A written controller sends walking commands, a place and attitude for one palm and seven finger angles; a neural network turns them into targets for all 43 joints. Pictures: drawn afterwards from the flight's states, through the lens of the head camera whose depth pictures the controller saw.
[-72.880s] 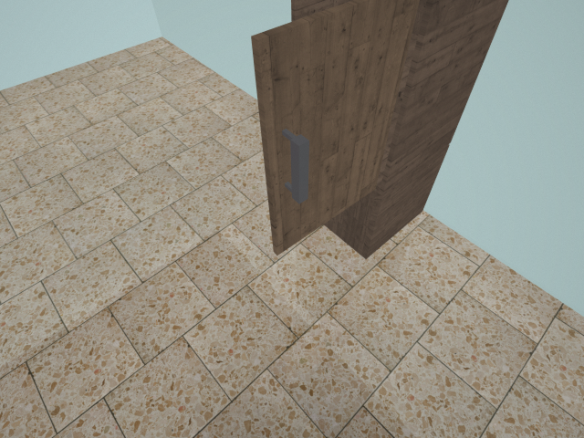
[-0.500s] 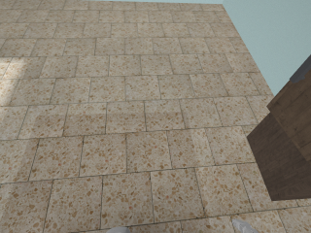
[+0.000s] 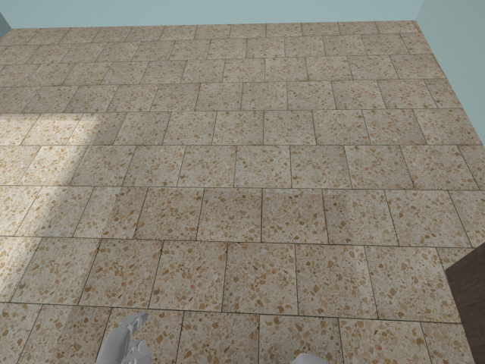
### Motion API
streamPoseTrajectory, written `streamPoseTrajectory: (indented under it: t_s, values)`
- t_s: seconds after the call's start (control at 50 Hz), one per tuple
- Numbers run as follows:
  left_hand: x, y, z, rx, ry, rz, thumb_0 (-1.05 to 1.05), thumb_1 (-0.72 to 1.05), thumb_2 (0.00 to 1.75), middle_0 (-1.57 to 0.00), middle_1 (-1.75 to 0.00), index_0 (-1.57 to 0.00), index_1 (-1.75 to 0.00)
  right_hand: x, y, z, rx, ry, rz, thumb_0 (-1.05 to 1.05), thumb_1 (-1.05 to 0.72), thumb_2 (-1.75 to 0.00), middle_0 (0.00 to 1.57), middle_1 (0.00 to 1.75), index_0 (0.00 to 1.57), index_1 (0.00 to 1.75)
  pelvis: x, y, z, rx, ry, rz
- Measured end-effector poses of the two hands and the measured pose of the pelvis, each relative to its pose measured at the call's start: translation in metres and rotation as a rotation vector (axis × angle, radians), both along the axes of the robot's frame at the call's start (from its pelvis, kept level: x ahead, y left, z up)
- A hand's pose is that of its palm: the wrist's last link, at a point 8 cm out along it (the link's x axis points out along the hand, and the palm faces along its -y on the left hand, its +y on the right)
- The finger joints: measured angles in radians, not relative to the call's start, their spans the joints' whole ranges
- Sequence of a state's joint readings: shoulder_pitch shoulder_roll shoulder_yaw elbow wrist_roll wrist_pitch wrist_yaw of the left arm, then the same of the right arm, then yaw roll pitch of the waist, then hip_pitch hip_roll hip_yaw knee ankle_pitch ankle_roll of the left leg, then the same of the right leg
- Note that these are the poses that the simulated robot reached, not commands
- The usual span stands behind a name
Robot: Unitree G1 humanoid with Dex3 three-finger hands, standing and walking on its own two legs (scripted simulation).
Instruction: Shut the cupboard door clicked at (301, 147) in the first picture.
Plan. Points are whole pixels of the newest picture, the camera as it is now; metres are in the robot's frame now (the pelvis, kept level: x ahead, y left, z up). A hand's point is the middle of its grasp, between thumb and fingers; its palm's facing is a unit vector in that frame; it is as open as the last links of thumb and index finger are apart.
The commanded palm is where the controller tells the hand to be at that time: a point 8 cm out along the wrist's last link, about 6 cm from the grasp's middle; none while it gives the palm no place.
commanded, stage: walk to a spot facing it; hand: left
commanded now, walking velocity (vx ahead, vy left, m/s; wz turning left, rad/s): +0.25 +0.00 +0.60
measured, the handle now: out of the picture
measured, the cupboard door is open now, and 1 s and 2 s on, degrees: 11 11 11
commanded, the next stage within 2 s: turn to face it in 0.42 s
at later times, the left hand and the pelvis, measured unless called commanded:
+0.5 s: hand out of the picture +0.07 +0.21 -0.19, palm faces +0.37 -0.91 -0.20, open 7.3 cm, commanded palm none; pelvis +0.14 +0.03 -0.01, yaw +19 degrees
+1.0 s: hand (129, 337) +0.19 +0.24 -0.16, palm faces +0.21 -0.96 -0.17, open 7.4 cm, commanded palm none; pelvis +0.19 +0.05 +0.01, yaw +9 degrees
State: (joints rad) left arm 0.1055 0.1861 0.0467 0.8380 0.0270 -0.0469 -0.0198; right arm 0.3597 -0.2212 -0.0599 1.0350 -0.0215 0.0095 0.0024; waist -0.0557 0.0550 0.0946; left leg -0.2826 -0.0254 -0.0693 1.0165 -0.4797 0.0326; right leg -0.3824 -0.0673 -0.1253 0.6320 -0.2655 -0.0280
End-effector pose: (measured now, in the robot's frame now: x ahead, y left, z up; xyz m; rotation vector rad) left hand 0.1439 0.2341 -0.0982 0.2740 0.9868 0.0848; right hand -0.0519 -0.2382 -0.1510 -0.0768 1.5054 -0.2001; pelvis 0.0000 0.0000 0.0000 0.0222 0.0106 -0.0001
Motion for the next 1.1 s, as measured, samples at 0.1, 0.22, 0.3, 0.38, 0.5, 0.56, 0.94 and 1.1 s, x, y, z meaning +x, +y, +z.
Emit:
streamPoseTrajectory:
  t_s: [0.1,0.22,0.3,0.38,0.5,0.56,0.94,1.1]
  values:
    - [-0.027,-0.013,0.001,-0.025,0.095,0.141,0.0,0.91,0.9,-0.2,-0.3,-0.2,-0.3,0.095,-0.024,0.016,-0.012,-0.095,0.101,0.01,-0.91,-0.9,0.2,0.29,0.19,0.3,0.037,-0.014,0.015,0.009,0.0,0.079]
    - [-0.07,-0.011,-0.009,-0.03,0.241,0.308,-0.01,0.94,0.9,-0.2,-0.3,-0.2,-0.3,0.218,-0.023,0.029,-0.027,-0.224,0.239,0.01,-0.91,-0.9,0.19,0.29,0.19,0.3,0.076,-0.018,0.018,-0.003,0.001,0.165]
    - [-0.097,-0.013,-0.021,-0.065,0.346,0.392,0.0,0.93,0.9,-0.2,-0.3,-0.2,-0.3,0.292,0.0,0.033,-0.023,-0.293,0.349,0.01,-0.91,-0.9,0.19,0.29,0.19,0.3,0.099,-0.011,0.013,-0.02,-0.002,0.219]
    - [-0.113,-0.011,-0.037,-0.113,0.422,0.466,0.0,0.92,0.9,-0.2,-0.3,-0.2,-0.3,0.357,0.038,0.034,-0.022,-0.359,0.464,0.01,-0.91,-0.9,0.19,0.29,0.19,0.3,0.122,0.006,0.003,-0.029,-0.007,0.265]
    - [-0.094,0.023,-0.06,-0.137,0.425,0.536,0.01,0.91,0.9,-0.2,-0.3,-0.2,-0.3,0.408,0.082,0.034,-0.044,-0.44,0.565,0.01,-0.91,-0.9,0.19,0.29,0.19,0.3,0.145,0.035,-0.012,-0.048,-0.019,0.326]
    - [-0.059,0.048,-0.053,-0.12,0.326,0.545,0.01,0.91,0.9,-0.2,-0.3,-0.2,-0.3,0.407,0.091,0.042,-0.066,-0.411,0.583,0.01,-0.9,-0.9,0.2,0.29,0.2,0.3,0.149,0.043,-0.003,-0.061,-0.018,0.351]
    - [0.02,0.063,-0.036,-0.133,0.343,0.394,0.0,0.91,0.9,-0.2,-0.3,-0.2,-0.3,0.335,0.076,0.043,-0.092,-0.248,0.321,0.0,-0.92,-0.9,0.2,0.3,0.2,0.3,0.189,0.059,0.016,-0.06,-0.003,0.203]
    - [0.076,0.045,-0.032,-0.096,0.323,0.249,0.0,0.91,0.9,-0.2,-0.3,-0.2,-0.3,0.279,0.038,0.027,-0.097,-0.137,0.163,0.01,-0.9,-0.9,0.2,0.3,0.2,0.3,0.194,0.042,0.011,-0.051,0.0,0.095]
